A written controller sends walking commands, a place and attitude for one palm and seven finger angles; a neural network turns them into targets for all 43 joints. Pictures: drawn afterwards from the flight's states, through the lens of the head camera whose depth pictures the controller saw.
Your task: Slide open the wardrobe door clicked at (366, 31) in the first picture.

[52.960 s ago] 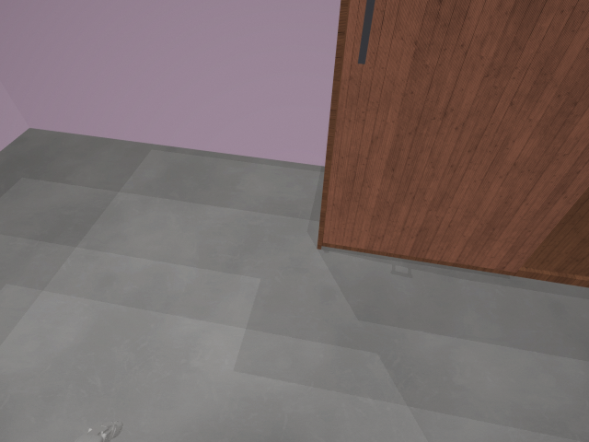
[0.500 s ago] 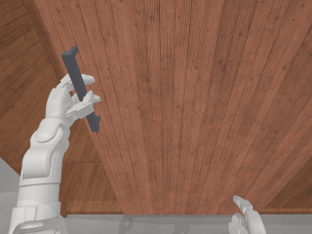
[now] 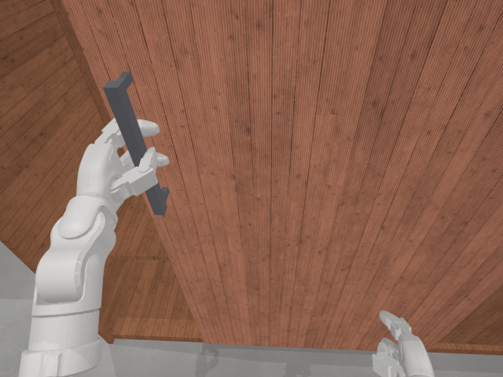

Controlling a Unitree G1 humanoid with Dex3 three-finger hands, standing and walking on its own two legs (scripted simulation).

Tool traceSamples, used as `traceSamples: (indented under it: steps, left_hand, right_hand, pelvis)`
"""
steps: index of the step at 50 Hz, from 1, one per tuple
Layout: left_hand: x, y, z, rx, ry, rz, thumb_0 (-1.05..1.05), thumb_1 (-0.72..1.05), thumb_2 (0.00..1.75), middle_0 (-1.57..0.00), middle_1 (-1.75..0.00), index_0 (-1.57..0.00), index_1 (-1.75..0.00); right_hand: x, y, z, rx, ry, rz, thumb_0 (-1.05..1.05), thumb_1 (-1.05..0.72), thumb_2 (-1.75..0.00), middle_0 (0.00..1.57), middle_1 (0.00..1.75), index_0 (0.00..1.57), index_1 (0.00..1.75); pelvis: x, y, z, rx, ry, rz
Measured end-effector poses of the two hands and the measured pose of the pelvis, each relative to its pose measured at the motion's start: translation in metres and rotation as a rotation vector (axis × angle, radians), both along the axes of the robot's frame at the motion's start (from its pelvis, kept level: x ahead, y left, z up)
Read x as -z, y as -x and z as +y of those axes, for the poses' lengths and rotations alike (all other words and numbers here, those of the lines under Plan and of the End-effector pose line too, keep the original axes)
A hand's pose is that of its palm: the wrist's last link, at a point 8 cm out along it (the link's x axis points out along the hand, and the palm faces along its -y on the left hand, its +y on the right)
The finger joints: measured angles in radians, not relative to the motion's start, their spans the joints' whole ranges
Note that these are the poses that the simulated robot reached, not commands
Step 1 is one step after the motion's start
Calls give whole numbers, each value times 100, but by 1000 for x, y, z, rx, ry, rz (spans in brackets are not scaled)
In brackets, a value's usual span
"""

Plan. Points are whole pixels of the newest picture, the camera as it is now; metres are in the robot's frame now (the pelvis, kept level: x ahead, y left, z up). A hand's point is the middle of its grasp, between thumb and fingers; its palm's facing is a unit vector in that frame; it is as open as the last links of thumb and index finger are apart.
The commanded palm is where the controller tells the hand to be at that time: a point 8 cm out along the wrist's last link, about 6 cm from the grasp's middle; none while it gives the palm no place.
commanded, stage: tug the door sideways, standing still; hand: left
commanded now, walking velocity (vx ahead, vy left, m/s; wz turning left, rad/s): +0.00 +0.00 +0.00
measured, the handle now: (145, 151) +0.38 +0.20 +0.20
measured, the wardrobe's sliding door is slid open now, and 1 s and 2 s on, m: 0.37 0.37 0.42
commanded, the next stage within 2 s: step sideways, sliding the door along in 0.74 s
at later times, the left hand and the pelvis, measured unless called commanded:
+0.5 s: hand (155, 173) +0.33 +0.16 +0.21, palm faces +0.16 -0.99 -0.06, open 5.8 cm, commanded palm +0.29 +0.15 +0.21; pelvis -0.01 +0.01 +0.00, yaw +3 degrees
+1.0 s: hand (153, 174) +0.33 +0.17 +0.20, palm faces +0.17 -0.98 -0.14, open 5.9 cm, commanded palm +0.30 +0.20 +0.21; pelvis -0.03 +0.01 +0.00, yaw +1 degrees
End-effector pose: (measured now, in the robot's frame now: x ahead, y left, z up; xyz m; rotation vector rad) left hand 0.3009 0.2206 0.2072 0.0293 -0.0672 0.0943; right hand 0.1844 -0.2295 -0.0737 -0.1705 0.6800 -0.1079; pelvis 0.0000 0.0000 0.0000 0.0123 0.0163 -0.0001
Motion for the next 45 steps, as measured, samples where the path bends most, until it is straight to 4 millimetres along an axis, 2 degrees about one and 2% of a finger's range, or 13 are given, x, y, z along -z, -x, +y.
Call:
traceSamples:
  steps: [7,15,31,45]
  left_hand:
    - [0,1,-4,-45,-10,3,0,78,85,-36,-140,-28,-138]
    - [0,2,-7,-63,-22,-3,-1,80,84,-34,-140,-24,-138]
    - [1,2,-7,-57,-29,-10,-1,81,83,-33,-140,-22,-138]
    - [3,0,-3,-38,-67,-42,-2,78,83,-35,-140,-24,-137]
  right_hand:
    - [-1,-12,16,-47,-21,-23,1,-90,-90,20,30,20,30]
    - [-1,-15,34,-92,-33,-21,1,-90,-90,20,30,20,30]
    - [5,-7,58,-145,-38,24,1,-90,-90,20,30,20,30]
    - [6,5,62,-149,-25,36,1,-90,-90,20,30,20,30]
  pelvis:
    - [1,2,2,-17,-1,-1]
    - [3,7,5,-30,2,-12]
    - [4,17,16,-50,12,-18]
    - [4,29,20,-41,16,-22]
